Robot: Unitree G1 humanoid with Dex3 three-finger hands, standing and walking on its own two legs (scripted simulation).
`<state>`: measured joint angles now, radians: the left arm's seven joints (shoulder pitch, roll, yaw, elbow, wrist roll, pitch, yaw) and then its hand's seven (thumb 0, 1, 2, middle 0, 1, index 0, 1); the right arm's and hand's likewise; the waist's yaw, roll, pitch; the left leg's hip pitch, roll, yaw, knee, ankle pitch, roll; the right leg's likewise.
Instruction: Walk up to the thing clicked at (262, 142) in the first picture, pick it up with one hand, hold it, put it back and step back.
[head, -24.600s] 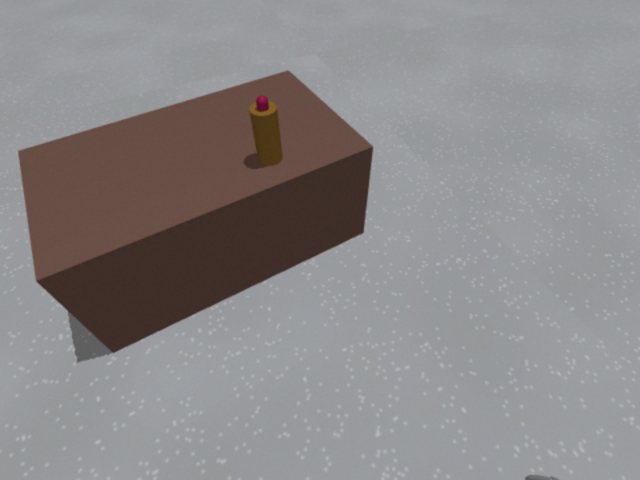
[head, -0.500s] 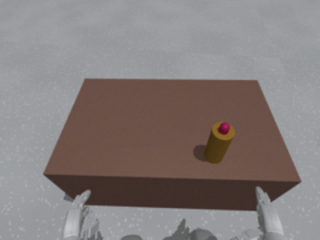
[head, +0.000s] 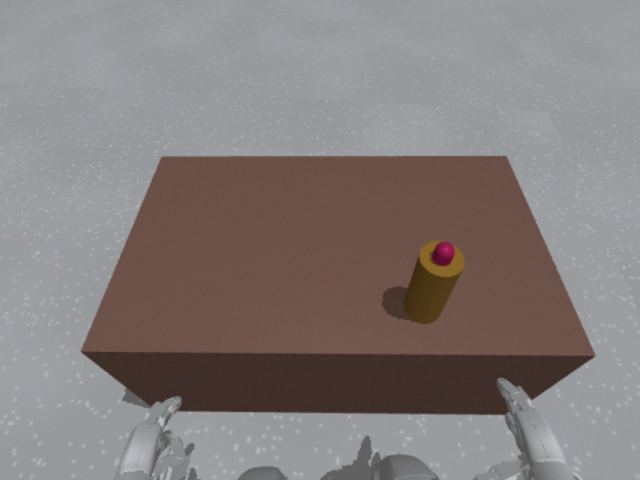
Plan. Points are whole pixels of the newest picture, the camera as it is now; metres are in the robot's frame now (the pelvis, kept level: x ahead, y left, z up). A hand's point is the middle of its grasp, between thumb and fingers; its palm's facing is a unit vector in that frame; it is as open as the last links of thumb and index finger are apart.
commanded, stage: stand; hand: right
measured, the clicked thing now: (432, 279) +0.47 -0.20 -0.17
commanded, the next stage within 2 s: none
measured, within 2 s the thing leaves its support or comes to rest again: neither
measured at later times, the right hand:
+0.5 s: hand out of the picture +0.07 -0.26 -0.12, palm faces -0.02 +0.94 -0.34, open 7.6 cm
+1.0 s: hand out of the picture +0.03 -0.26 -0.11, palm faces -0.03 +0.94 -0.34, open 7.4 cm
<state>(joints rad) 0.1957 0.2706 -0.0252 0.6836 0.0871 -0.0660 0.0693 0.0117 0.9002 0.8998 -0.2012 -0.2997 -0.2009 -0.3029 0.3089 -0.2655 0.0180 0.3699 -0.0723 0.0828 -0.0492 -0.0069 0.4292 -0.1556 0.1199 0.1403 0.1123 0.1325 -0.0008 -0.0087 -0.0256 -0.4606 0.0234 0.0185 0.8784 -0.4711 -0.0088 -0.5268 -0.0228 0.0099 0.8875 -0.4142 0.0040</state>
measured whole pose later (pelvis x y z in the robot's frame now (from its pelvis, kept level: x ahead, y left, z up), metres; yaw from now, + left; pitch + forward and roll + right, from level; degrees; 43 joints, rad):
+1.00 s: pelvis -0.01 -0.01 +0.05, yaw +0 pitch -4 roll +0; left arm 0.13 0.34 0.01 1.18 0.02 0.00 -0.01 0.01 0.91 0.90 -0.20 -0.30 -0.20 -0.30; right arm 0.19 -0.33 0.00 1.13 -0.03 -0.01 -0.01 0.01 -0.91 -0.90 0.21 0.30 0.20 0.30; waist 0.00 -0.01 0.05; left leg -0.11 0.04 0.02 0.38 -0.20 -0.03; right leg -0.16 0.00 0.00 0.37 -0.15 0.00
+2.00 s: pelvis +0.01 +0.00 +0.05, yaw -1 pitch -2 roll +0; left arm 0.10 0.34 -0.01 1.17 0.01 0.00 0.00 0.01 0.91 0.90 -0.20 -0.30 -0.20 -0.30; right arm 0.13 -0.34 0.00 1.14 -0.02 -0.01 0.00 0.01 -0.91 -0.90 0.21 0.30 0.20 0.30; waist 0.00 0.00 0.05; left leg -0.06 0.03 0.03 0.31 -0.21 -0.02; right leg -0.13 -0.01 0.01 0.33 -0.16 0.02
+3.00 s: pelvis -0.09 +0.04 +0.03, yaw +0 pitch -2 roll -1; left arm 0.04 0.41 0.06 0.87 0.03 0.08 0.03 0.01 0.91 0.90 -0.20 -0.30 -0.20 -0.30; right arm 0.19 -0.34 -0.05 0.96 -0.05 0.04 0.01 0.00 -0.91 -0.90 0.21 0.30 0.20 0.30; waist -0.04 -0.07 0.18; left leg -0.22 -0.01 -0.02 0.64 -0.40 0.03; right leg -0.52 0.10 0.17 0.99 -0.50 0.00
